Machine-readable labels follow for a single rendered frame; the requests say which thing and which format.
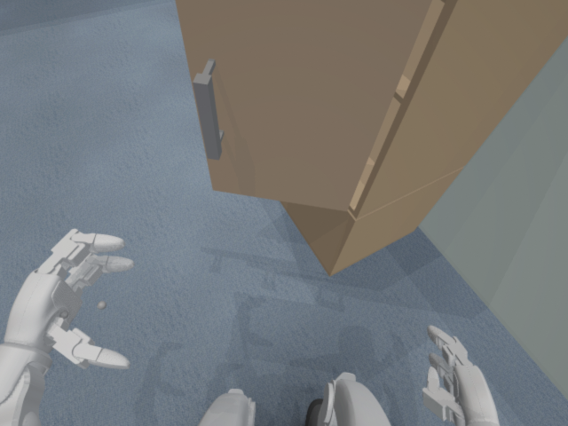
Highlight robot left forearm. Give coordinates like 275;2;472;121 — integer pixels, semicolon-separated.
0;343;52;426

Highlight robot right foot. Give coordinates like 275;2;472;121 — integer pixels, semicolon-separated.
305;398;323;426

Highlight right robot hand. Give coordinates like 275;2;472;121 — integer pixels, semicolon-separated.
422;325;500;426

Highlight left robot thigh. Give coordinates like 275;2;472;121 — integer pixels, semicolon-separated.
197;393;256;426

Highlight handle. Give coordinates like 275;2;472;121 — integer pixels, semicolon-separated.
193;59;224;160

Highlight left robot hand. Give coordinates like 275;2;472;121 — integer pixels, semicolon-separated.
4;229;135;369

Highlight cupboard door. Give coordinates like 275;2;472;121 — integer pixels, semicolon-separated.
175;0;432;211

